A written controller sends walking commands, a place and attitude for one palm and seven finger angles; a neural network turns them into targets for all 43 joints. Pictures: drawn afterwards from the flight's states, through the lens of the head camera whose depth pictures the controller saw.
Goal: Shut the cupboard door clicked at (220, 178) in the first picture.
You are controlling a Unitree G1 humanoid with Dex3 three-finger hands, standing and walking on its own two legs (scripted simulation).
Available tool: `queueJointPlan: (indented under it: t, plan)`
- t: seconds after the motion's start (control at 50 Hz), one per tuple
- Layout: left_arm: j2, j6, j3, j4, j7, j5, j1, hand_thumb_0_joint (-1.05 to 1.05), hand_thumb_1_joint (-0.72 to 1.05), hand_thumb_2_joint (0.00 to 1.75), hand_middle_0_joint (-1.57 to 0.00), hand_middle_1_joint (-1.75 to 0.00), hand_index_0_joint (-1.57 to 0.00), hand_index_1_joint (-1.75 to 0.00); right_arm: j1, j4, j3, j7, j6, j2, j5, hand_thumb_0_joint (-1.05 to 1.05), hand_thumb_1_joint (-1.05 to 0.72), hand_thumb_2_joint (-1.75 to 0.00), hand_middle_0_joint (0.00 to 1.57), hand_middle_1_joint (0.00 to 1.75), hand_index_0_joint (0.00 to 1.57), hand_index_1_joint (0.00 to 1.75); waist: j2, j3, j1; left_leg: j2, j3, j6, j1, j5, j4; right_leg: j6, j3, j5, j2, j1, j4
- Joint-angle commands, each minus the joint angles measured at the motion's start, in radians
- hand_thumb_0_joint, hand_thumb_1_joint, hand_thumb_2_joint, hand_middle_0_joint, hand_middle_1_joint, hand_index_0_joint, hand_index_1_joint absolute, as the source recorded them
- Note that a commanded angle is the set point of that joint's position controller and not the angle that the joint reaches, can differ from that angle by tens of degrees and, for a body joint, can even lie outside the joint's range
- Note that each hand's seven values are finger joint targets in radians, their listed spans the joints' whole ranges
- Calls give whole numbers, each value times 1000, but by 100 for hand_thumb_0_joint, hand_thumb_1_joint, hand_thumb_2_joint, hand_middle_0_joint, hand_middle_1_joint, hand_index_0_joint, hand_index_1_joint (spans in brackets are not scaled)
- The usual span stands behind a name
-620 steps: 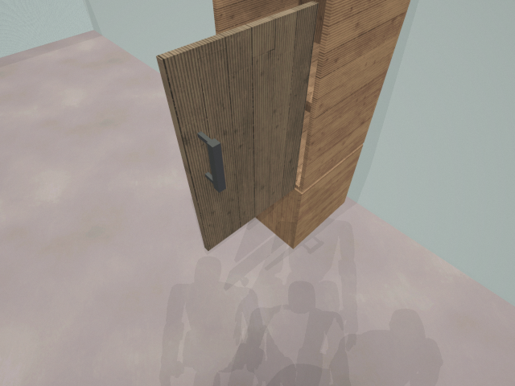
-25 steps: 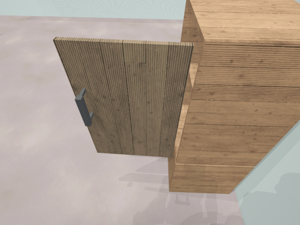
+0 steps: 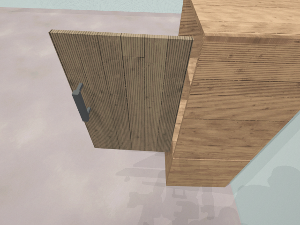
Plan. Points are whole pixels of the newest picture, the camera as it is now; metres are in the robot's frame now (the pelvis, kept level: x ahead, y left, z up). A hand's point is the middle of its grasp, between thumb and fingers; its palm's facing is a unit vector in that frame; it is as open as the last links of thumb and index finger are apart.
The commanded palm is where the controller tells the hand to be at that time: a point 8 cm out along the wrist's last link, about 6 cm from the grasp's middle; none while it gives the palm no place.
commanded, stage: raise the hand and make a fist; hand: left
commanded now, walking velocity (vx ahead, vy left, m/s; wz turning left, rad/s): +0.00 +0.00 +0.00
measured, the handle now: (83, 102) +0.48 +0.26 +0.02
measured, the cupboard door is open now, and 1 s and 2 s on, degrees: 88 88 88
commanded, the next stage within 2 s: bring the fist close to the handle in 1.86 s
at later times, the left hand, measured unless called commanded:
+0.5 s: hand (83, 220) +0.14 +0.17 -0.04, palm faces +0.09 -0.99 -0.06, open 5.5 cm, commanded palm +0.13 +0.23 -0.04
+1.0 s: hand (84, 196) +0.19 +0.18 -0.01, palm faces +0.01 -1.00 -0.04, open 3.4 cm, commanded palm +0.17 +0.24 -0.01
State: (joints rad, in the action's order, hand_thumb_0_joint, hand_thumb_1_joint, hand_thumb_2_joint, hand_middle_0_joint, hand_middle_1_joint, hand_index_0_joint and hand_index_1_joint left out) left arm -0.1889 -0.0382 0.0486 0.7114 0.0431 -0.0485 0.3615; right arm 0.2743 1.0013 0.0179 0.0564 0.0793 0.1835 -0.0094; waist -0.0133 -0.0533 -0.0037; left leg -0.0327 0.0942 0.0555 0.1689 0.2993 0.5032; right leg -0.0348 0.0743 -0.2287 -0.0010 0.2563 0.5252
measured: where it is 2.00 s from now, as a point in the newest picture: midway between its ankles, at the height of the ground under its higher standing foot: outside the picture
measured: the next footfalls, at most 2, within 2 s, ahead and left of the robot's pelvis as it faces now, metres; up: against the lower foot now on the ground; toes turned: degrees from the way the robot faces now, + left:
none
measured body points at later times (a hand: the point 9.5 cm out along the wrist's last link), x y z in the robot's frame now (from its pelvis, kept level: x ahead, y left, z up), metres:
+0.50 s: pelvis -0.03 -0.02 -0.10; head +0.03 -0.01 +0.35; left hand +0.13 +0.23 -0.03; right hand +0.22 -0.23 -0.14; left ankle -0.02 +0.08 -0.73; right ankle +0.03 -0.09 -0.73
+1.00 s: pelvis +0.00 -0.01 -0.07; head +0.06 +0.00 +0.38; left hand +0.19 +0.23 -0.01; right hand +0.18 -0.25 -0.14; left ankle -0.02 +0.08 -0.73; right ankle +0.03 -0.09 -0.73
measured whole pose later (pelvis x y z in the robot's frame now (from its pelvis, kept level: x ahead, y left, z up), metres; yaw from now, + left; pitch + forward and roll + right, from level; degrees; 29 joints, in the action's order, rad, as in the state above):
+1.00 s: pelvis +0.00 -0.01 -0.07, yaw +2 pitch +14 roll -2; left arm -0.25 0.40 0.14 -0.10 -0.27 -0.29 0.49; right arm 0.27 0.50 -0.01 0.05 0.21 0.26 -0.04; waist 0.02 0.13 0.00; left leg 0.00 0.03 0.05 0.78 0.56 1.09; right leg -0.06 0.14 -0.46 0.00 0.82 1.04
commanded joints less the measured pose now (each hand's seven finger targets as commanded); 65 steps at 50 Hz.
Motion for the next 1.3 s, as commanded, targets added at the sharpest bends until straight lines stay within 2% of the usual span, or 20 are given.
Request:
queueJointPlan:
  t: [0.0, 0.02, 0.04, 0.06, 0.1, 0.16, 0.18, 0.2, 0.26, 0.3, 0.38, 0.44, 0.48, 0.58, 0.62, 0.72, 0.76, 0.86, 1.06, 1.28]
  plan:
    - [7, 154, -61, -805, 27, -122, -53, 0, 90, 90, -25, -36, -25, -36, -80, -314, -26, 14, 267, 162, -32, 0, -90, -90, 20, 30, 20, 30, 162, 150, -52, 89, -209, -106, 37, -368, -51, 13, 12, -52, 3, 157, 135]
    - [2, 200, -23, -735, 15, -129, -108, 0, 90, 90, -27, -38, -27, -38, -63, -330, -56, -1, 277, 191, -19, 0, -90, -90, 20, 30, 20, 30, 109, -20, -69, 69, -224, -108, 178, -158, -22, 7, 23, -60, 5, 229, 100]
    - [-17, 263, 32, -630, -10, -136, -29, 0, 90, 90, -29, -40, -29, -40, -62, -357, -71, -14, 284, 204, -9, 0, -90, -90, 20, 30, 20, 30, -33, -62, -55, 51, -225, -101, 310, 2, 26, 2, 37, -98, 8, 282, 94]
    - [20, 346, 30, -549, -51, -155, 82, 0, 90, 90, -31, -42, -31, -42, -82, -392, -76, -28, 288, 199, -2, 0, -90, -90, 20, 30, 20, 30, -169, -56, -36, 32, -206, -82, 400, 108, 91, 3, 35, -196, 9, 340, 112]
    - [40, 521, 51, -462, -169, -192, 223, 0, 90, 90, -35, -46, -35, -46, -98, -458, -91, -55, 297, 185, -2, 0, -90, -90, 20, 30, 20, 30, -259, 30, 19, -1, -144, -81, 516, 118, 238, -8, -12, -310, 24, 385, 185]
    - [-69, 759, 116, -525, -362, -216, 218, 0, 90, 90, -40, -52, -40, -52, -137, -553, -111, -83, 294, 200, 0, 0, -90, -90, 20, 30, 20, 30, -149, 173, 45, -17, -98, -74, 682, 145, 425, -21, -106, -337, 40, 421, 331]
    - [-132, 759, 182, -509, -386, -210, 257, 0, 90, 90, -42, -54, -42, -54, -133, -574, -117, -87, 282, 200, -6, 0, -90, -90, 20, 30, 20, 30, -45, 213, 77, -16, -92, -70, 705, 132, 445, -30, -137, -324, 43, 409, 357]
    - [-126, 734, 169, -584, -401, -226, 248, 0, 90, 90, -44, -56, -44, -56, -159, -625, -111, -86, 272, 204, -16, 0, -90, -90, 20, 30, 20, 30, -8, 268, 86, -20, -86, -61, 711, 144, 444, -25, -136, -335, 39, 405, 380]
    - [-144, 626, 190, -804, -372, -278, 164, 0, 90, 90, -49, -62, -49, -62, -173, -708, -100, -61, 243, 194, -31, 0, -90, -90, 20, 30, 20, 30, 66, 345, 79, -14, -98, -45, 712, 191, 442, -12, -152, -389, 28, 411, 376]
    - [-174, 619, 198, -983, -321, -271, 66, 0, 90, 90, -53, -66, -53, -66, -141, -717, -94, -42, 232, 184, -28, 0, -90, -90, 20, 30, 20, 30, 65, 385, 51, 1, -117, -30, 719, 185, 482, -7, -178, -413, 25, 423, 372]
    - [-135, 668, 84, -1143, -278, -227, -56, 0, 90, 90, -60, -74, -60, -74, -85, -681, -76, -19, 236, 185, -18, 0, -90, -90, 20, 30, 20, 30, 71, 359, -44, 27, -146, -14, 679, 129, 541, -2, -145, -310, 1, 513, 398]
    - [-127, 633, 56, -1038, -320, -221, -11, 0, 90, 90, -66, -80, -66, -80, -70, -647, -70, -5, 239, 191, -22, 0, -90, -90, 20, 30, 20, 30, 54, 334, -60, 30, -147, -13, 715, 138, 563, 6, -135, -305, 3, 523, 392]
    - [-157, 563, 95, -948, -353, -230, 29, 0, 90, 90, -69, -84, -69, -84, -78, -642, -64, 4, 227, 191, -31, 0, -90, -90, 20, 30, 20, 30, 44, 325, -41, 28, -141, -13, 737, 125, 563, 10, -150, -307, 7, 479, 368]
    - [-199, 415, 229, -959, -352, -275, 151, 0, 90, 90, -79, -94, -79, -94, -101, -673, -64, 9, 190, 160, -41, 0, -90, -90, 20, 30, 20, 30, 1, 443, 37, 21, -133, -23, 695, -6, 509, 25, -149, -128, 23, 269, 351]
    - [-167, 416, 222, -1001, -332, -280, 167, 0, 90, 90, -82, -98, -82, -98, -92, -675, -67, 8, 184, 145, -38, 0, -90, -90, 20, 30, 20, 30, 7, 457, 37, 24, -135, -29, 666, -52, 484, 31, -124, -16, 28, 248, 364]
    - [-145, 488, 196, -978, -308, -265, 166, 0, 90, 90, -92, -108, -92, -108, -74, -656, -68, 1, 189, 149, -24, 0, -90, -90, 20, 30, 20, 30, -5, 400, 16, 28, -138, -35, 661, -64, 470, 31, -108, 28, 28, 282, 377]
    - [-139, 509, 176, -964, -322, -268, 151, 0, 90, 90, -95, -112, -95, -112, -65, -655, -69, -1, 195, 159, -26, 0, -90, -90, 20, 30, 20, 30, -17, 374, -1, 25, -136, -34, 664, -38, 467, 35, -112, -14, 30, 305, 361]
    - [-165, 525, 172, -1011, -329, -265, 115, 0, 90, 90, -104, -122, -104, -122, -54, -664, -71, 2, 197, 176, -27, 0, -90, -90, 20, 30, 20, 30, 37, 386, 4, 25, -135, -31, 604, -42, 434, 15, -87, -73, 15, 323, 354]
    - [-159, 470, 157, -1018, -285, -243, 99, 0, 90, 90, -123, -142, -123, -142, -31, -685, -61, -3, 161, 183, -25, 0, -90, -90, 20, 30, 20, 30, 59, 349, -2, 32, -147, -42, 510, -96, 364, 6, -20, -9, -7, 320, 344]
    - [-195, 429, 186, -1004, -298, -250, -10, 0, 90, 90, -130, -150, -130, -150, -34, -684, -41, -3, 158, 191, -24, 0, -90, -90, 20, 30, 20, 30, 59, 340, -2, 34, -156, -49, 459, -130, 330, 0, -15, 30, -10, 274, 315]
